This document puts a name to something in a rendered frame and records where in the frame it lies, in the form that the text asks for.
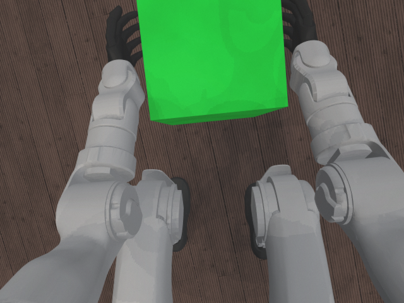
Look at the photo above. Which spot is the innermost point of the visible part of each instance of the right robot upper arm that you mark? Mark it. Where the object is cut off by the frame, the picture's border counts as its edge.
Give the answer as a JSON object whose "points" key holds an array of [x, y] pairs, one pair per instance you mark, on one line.
{"points": [[365, 197]]}

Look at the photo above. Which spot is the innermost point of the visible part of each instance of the robot thigh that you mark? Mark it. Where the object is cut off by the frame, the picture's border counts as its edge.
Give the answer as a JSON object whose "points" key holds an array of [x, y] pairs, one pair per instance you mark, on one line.
{"points": [[297, 265], [143, 271]]}

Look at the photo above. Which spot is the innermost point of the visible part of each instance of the left robot thigh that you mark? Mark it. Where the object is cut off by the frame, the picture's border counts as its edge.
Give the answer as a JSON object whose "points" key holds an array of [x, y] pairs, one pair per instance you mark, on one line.
{"points": [[143, 271]]}

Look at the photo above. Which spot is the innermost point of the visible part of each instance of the left robot hand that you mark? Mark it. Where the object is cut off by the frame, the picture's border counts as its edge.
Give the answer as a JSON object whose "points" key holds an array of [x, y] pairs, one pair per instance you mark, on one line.
{"points": [[117, 46]]}

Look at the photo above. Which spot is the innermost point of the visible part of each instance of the robot left forearm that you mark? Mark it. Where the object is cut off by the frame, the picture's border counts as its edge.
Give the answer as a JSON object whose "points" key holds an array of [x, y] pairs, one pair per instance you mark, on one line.
{"points": [[112, 132]]}

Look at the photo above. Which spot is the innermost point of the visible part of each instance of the right robot hand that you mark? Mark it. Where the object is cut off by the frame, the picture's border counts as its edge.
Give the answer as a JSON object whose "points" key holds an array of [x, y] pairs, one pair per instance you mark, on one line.
{"points": [[303, 28]]}

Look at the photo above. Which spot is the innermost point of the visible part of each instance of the left robot upper arm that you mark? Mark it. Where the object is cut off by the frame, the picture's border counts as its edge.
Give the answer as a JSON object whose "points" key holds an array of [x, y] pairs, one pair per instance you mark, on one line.
{"points": [[94, 219]]}

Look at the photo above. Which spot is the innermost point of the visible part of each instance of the carton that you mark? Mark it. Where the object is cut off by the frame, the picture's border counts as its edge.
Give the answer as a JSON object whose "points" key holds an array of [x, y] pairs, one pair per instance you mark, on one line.
{"points": [[212, 60]]}

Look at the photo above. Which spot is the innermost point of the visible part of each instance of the robot right forearm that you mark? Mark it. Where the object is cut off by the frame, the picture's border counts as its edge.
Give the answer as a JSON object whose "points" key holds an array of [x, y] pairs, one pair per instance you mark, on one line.
{"points": [[331, 113]]}

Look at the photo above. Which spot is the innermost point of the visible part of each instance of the right robot thigh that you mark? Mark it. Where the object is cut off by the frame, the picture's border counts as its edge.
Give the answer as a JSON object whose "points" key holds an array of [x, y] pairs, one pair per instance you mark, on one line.
{"points": [[297, 265]]}

